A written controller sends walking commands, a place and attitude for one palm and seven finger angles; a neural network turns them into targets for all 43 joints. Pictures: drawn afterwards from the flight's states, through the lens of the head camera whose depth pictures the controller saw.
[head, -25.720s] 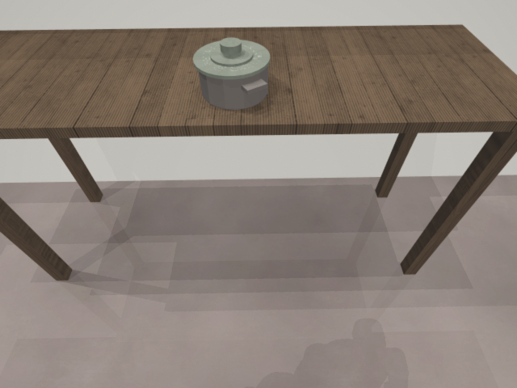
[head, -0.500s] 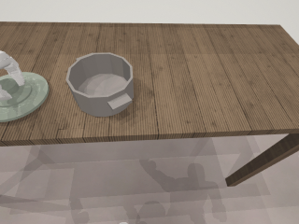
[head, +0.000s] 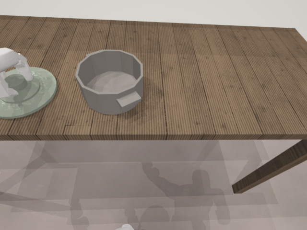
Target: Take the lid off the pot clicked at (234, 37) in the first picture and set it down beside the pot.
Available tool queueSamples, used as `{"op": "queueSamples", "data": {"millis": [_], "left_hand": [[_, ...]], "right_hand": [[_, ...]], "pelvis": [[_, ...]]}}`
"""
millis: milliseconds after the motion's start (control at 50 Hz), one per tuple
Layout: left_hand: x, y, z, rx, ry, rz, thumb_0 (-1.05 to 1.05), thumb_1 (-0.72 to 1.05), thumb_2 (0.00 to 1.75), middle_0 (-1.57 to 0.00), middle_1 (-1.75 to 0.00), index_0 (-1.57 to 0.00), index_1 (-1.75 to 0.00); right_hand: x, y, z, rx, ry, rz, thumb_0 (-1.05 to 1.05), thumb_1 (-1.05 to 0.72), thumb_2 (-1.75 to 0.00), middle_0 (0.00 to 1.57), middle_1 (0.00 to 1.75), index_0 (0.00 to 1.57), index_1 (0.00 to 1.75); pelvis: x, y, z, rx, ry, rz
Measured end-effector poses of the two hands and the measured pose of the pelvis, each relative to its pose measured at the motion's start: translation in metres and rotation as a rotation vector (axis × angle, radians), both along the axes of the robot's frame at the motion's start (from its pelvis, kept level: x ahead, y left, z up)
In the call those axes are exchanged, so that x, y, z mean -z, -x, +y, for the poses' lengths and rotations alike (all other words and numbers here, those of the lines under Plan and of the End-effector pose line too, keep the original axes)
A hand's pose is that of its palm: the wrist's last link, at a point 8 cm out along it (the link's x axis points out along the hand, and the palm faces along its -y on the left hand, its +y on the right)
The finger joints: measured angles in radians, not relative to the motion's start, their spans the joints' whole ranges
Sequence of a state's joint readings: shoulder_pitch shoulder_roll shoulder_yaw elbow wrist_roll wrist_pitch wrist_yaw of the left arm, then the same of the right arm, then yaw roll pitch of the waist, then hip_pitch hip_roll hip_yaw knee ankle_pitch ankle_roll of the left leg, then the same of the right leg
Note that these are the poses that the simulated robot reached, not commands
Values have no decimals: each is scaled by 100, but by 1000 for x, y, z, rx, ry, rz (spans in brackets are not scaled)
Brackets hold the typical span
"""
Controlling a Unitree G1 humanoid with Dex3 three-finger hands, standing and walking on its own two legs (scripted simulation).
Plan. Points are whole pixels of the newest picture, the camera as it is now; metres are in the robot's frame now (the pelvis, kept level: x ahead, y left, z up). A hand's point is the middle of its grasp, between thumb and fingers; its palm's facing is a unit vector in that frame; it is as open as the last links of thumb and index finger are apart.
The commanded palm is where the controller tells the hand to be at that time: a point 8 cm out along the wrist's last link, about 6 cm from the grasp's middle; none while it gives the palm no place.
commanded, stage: open the fingers wide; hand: left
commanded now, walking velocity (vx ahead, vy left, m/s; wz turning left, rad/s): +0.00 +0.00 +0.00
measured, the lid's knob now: (15, 82) +0.47 +0.35 +0.10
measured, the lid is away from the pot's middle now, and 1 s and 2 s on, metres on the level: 0.24 0.24 0.24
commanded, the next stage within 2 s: raise the empty hand in 0.54 s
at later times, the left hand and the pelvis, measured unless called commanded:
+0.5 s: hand (5, 83) +0.44 +0.35 +0.13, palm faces -0.39 -0.11 -0.91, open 10.9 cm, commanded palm +0.46 +0.35 +0.18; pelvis +0.00 +0.01 +0.00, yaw +0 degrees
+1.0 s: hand out of the picture +0.45 +0.36 +0.15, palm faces -0.35 -0.11 -0.93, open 11.1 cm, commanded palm +0.46 +0.35 +0.22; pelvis +0.00 +0.02 +0.00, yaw +0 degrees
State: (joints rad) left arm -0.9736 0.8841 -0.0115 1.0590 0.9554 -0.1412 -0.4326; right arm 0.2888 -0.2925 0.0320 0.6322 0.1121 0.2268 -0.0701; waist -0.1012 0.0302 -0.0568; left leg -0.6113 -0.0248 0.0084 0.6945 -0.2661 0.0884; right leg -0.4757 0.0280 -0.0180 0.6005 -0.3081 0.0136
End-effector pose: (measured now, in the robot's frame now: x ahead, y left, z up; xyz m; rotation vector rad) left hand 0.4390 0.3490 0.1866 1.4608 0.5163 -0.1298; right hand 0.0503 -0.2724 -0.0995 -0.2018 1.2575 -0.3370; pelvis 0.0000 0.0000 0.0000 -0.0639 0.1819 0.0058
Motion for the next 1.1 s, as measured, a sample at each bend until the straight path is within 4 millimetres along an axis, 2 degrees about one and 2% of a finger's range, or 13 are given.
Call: {"op": "queueSamples", "data": {"millis": [420, 720, 920, 1100], "left_hand": [[3, -6, 6, -4, -7, 6, 0, -6, 84, -49, -76, -47, -73], [3, -7, 5, 28, -9, -11, -1, -10, 85, -45, -69, -45, -69], [-19, -7, 6, 21, -7, -58, -1, -10, 84, -45, -68, -46, -68], [-35, -10, 9, 1, -19, -60, 0, -10, 84, -45, -68, -46, -68]], "right_hand": [[2, 22, 5, 27, 2, 64, 1, -91, -90, 20, 30, 20, 30], [1, 9, 13, 16, -6, 36, 1, -91, -90, 20, 30, 20, 30], [-1, -3, 22, -8, -18, 2, 1, -91, -90, 20, 30, 20, 30], [-5, -6, 24, -18, -13, -5, 1, -91, -90, 20, 30, 20, 30]], "pelvis": [[2, 0, 4, 3, 4, 13], [0, -1, 12, 3, 8, 11], [-3, -2, 16, -6, 8, -3], [-6, -4, 19, -10, 5, -17]]}}
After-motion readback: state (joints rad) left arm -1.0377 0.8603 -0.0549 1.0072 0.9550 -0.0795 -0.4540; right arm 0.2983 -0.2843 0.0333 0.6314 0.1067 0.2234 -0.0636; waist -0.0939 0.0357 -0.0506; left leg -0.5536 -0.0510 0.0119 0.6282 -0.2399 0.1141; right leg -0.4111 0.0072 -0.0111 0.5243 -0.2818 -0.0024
